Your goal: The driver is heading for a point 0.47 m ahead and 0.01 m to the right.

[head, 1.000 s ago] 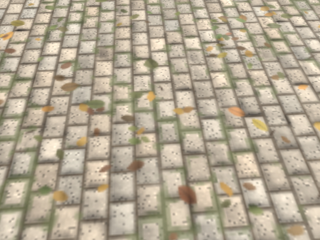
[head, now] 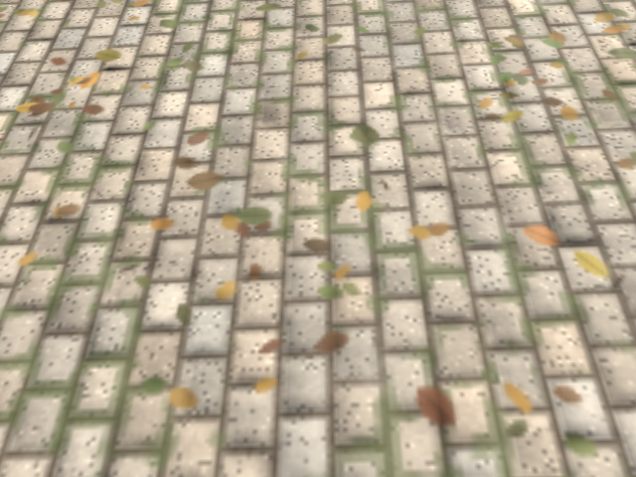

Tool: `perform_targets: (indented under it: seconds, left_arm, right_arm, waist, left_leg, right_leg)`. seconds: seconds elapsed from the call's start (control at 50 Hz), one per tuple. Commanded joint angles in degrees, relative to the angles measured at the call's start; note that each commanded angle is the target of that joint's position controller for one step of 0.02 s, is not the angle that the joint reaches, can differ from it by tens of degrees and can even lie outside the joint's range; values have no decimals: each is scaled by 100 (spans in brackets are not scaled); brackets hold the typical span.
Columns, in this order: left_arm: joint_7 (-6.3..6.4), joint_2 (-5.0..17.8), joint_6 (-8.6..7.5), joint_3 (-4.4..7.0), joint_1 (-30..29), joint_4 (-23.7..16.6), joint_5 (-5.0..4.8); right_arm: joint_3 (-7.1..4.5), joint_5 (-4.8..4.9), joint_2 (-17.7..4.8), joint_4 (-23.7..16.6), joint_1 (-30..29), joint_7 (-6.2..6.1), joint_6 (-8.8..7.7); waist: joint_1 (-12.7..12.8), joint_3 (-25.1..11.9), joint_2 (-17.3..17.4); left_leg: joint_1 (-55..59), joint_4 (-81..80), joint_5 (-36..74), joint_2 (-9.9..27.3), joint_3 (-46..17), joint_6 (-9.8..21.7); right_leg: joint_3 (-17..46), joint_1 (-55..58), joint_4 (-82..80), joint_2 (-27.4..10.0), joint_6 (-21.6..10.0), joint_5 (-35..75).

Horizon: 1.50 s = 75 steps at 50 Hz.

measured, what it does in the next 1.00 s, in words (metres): walks ahead: left foot, then right foot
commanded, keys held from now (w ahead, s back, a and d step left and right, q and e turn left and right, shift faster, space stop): w+e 0.20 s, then q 0.34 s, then no key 0.46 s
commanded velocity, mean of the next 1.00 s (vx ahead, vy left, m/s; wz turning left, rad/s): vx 0.18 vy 0.00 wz -0.04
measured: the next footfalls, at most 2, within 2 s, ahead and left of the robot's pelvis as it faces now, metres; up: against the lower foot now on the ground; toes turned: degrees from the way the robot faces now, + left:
left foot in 0.42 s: +0.40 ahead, +0.04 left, +0.00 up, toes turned -5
right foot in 0.82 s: +0.37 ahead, -0.20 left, +0.00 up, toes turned +0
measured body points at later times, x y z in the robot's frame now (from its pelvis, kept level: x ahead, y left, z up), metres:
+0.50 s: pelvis +0.22 -0.03 -0.02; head +0.26 -0.04 +0.43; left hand +0.32 +0.25 -0.13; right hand +0.38 -0.30 -0.12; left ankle +0.36 +0.04 -0.74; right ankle +0.02 -0.12 -0.66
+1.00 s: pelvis +0.31 -0.08 +0.00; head +0.32 -0.09 +0.45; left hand +0.44 +0.17 -0.11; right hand +0.44 -0.33 -0.13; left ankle +0.36 +0.04 -0.74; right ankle +0.33 -0.20 -0.74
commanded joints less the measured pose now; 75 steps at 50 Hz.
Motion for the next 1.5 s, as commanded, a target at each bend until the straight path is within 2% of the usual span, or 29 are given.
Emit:
perform_targets:
  seconds: [0.02,0.04,0.06,0.08,0.12,0.16,0.22,0.28,0.36,0.4,0.42,0.44,0.46,0.48,0.5,0.52,0.54,0.58,0.66,0.74,0.8,0.82,0.84,0.86,0.88,0.9,0.98,1.08,1.5]
  left_arm:
    - [117,1226,-45,434,1915,306,-25]
    - [44,1788,-224,487,1763,55,68]
    - [7,1318,-374,358,1404,-94,77]
    - [20,1015,-460,258,1128,-171,66]
    - [65,791,-470,172,808,-280,37]
    - [162,808,-460,148,843,-361,102]
    - [297,906,-435,180,876,-391,109]
    - [366,842,-395,170,1196,-264,164]
    - [351,843,-406,175,1110,-172,164]
    - [372,887,-360,202,868,-230,199]
    - [370,834,-323,175,802,-263,215]
    - [370,610,-314,97,1116,-419,374]
    - [289,67,-337,-68,2106,-399,359]
    - [238,611,-337,-2,2024,-281,199]
    - [237,905,-306,82,1247,-468,82]
    - [286,927,-270,88,780,-592,120]
    - [343,909,-212,95,533,-685,175]
    - [388,747,-111,69,703,-708,210]
    - [449,370,-101,-67,816,-670,271]
    - [408,409,-72,-58,553,-712,211]
    - [340,231,-149,-74,601,-672,288]
    - [337,312,-183,-71,546,-749,361]
    - [358,746,-194,-4,350,-892,418]
    - [327,690,-193,-23,122,-811,495]
    - [286,321,-239,-118,-159,-902,447]
    - [260,252,-281,-133,-73,-846,420]
    - [289,361,-351,-113,317,-744,330]
    - [320,294,-338,-113,482,-749,277]
    - [261,221,-287,-93,529,-158,253]
  right_arm:
    - [78,-155,-19,-653,-1004,89,-161]
    - [96,-148,12,-1084,-1374,86,-295]
    - [26,7,-377,-1039,-1374,147,-428]
    - [-2,78,-530,-970,-1174,213,-519]
    - [-47,-161,-650,-772,-1001,192,-587]
    - [-16,-215,-490,-749,-1047,203,-573]
    - [104,-161,-167,-847,-1354,205,-534]
    - [225,-154,97,-940,-1753,316,-556]
    - [137,-106,-193,-861,-1426,389,-554]
    - [5,-143,-476,-546,-496,360,-555]
    - [-45,-169,-576,-374,52,325,-548]
    - [-93,-247,-924,-401,414,271,-529]
    - [-53,-312,-1124,-490,262,281,-493]
    - [-26,-167,-818,-550,233,310,-428]
    - [-13,-58,-691,-683,-189,288,-365]
    - [43,-35,-531,-713,-432,239,-292]
    - [65,-83,-500,-752,-572,180,-237]
    - [87,-225,-426,-753,-725,102,-178]
    - [41,-237,-503,-653,-674,17,-104]
    - [87,-211,-455,-611,-719,-22,60]
    - [256,-217,-109,-520,-708,0,115]
    - [348,-258,112,-417,-456,20,92]
    - [356,-314,165,-362,-183,27,71]
    - [328,-249,169,-391,-108,15,51]
    - [305,-301,5,-347,-212,5,62]
    - [283,-311,-23,-316,-369,1,86]
    - [263,-229,-101,-152,-381,-24,148]
    - [283,-209,53,59,-467,-35,82]
    - [232,-164,-62,1105,-513,-226,233]
  waist:
    - [943,-443,-1377]
    - [804,-254,-1866]
    - [723,-81,-1042]
    - [493,154,-999]
    - [290,273,-565]
    - [230,188,-584]
    - [257,283,-582]
    - [534,281,-766]
    - [334,109,-889]
    - [-119,-417,-913]
    - [-426,-730,-684]
    - [-341,-1408,192]
    - [317,-2277,1550]
    - [20,-2656,1002]
    - [-100,-1762,514]
    - [-77,-1165,-18]
    - [-6,-780,-148]
    - [245,-564,180]
    - [231,-910,478]
    - [86,-850,517]
    - [238,-618,440]
    - [209,-538,227]
    - [-71,-368,-487]
    - [-352,-329,-1373]
    - [-324,-210,-1212]
    - [-211,-160,-1103]
    - [-10,1,-530]
    - [101,-351,-103]
    - [23,-165,-140]
  left_leg:
    - [-2329,2493,-1058,236,23,139]
    - [-4236,3821,-1942,-690,-862,-74]
    - [-4616,4303,-1604,-228,-1566,21]
    - [-4669,4158,-920,-45,-1619,134]
    - [-4263,3504,-62,145,-1578,67]
    - [-3758,3016,588,28,-1447,-108]
    - [-3181,1712,1495,-234,-1261,-294]
    - [-2223,739,2501,-453,-953,-252]
    - [-1831,317,2512,-442,-1149,143]
    - [-1058,357,2200,-695,-1057,358]
    - [-370,56,2661,-743,-981,469]
    - [1204,596,4608,178,-2100,854]
    - [2736,580,5488,1646,-4478,2143]
    - [2583,-173,3822,1646,-5207,2317]
    - [1806,-408,2455,1369,-4581,2038]
    - [955,-645,1627,1130,-4170,1781]
    - [131,-830,1339,1003,-3966,1682]
    - [-863,-1063,1170,672,-3414,1526]
    - [-1214,-861,2233,507,-2756,1534]
    - [-1417,-938,317,454,-2846,1327]
    - [-1708,-615,-665,193,-2751,913]
    - [-1796,-382,-933,5,-2666,590]
    - [-1852,272,-1017,-435,-2197,266]
    - [-1034,491,-609,-602,-1725,89]
    - [-569,433,-34,-478,-1743,-22]
    - [-450,397,278,-486,-1762,-37]
    - [-760,154,402,-301,-2014,202]
    - [-653,216,1095,-272,-2032,121]
    - [-194,116,1457,-208,-2067,55]
  right_leg:
    - [1599,2418,-1161,-729,-789,-23]
    - [4657,2663,-2110,-1765,-1853,-1253]
    - [4431,2616,-2332,-1862,-1878,-1352]
    - [3832,2482,-2271,-1642,-1655,-913]
    - [2850,2119,-2181,-1201,-1272,442]
    - [2299,1800,-2242,-919,-1133,1572]
    - [1544,1281,-2247,-516,-906,2427]
    - [995,832,-2136,-357,-637,3225]
    - [963,1333,-1711,-626,-477,3674]
    - [835,1686,-695,-558,-320,5024]
    - [611,1613,335,-283,-111,5177]
    - [538,453,1959,35,151,3245]
    - [738,-1240,4216,956,588,-1772]
    - [1314,-1534,4863,890,626,-1709]
    - [1242,-1915,4890,640,583,-1328]
    - [1100,-2010,4634,461,549,-961]
    - [1086,-1870,4342,326,545,-685]
    - [1047,-1211,3497,143,521,-496]
    - [762,-550,2016,127,653,-350]
    - [694,-176,1175,160,637,392]
    - [514,588,-175,269,467,915]
    - [856,801,-661,-32,336,1099]
    - [1728,561,-1061,-775,68,1272]
    - [2041,-527,-1439,-993,-295,455]
    - [1818,-807,-1517,-668,-199,-306]
    - [1554,-805,-1433,-406,15,-609]
    - [1102,-374,-1044,-84,216,80]
    - [947,161,-652,-1,118,1218]
    - [790,309,-913,136,112,1579]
